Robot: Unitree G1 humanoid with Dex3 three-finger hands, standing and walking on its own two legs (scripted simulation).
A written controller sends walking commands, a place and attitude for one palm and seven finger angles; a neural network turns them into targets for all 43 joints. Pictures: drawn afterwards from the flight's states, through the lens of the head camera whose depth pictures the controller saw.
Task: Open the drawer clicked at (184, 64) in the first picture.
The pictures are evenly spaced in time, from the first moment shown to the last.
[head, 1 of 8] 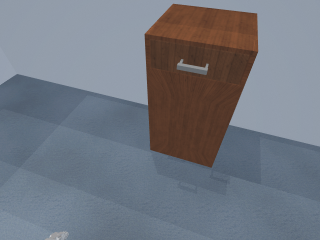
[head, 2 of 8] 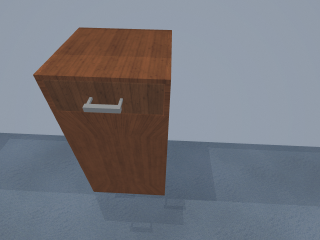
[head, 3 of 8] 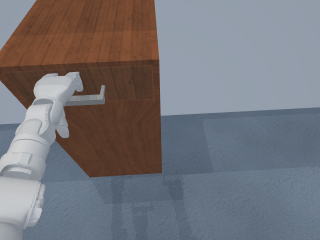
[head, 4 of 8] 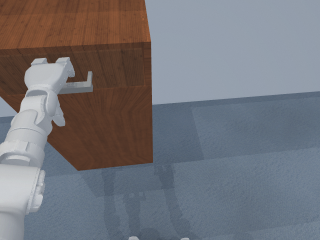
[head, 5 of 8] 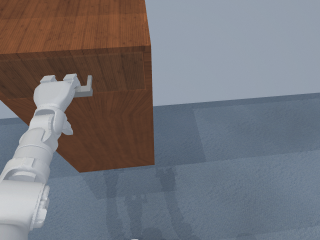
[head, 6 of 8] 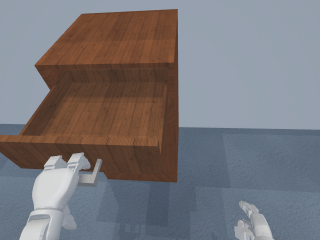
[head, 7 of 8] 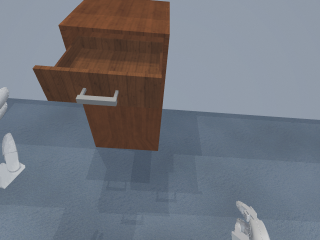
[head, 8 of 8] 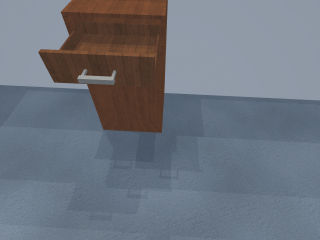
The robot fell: no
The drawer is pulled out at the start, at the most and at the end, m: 0.00 0.30 0.30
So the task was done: yes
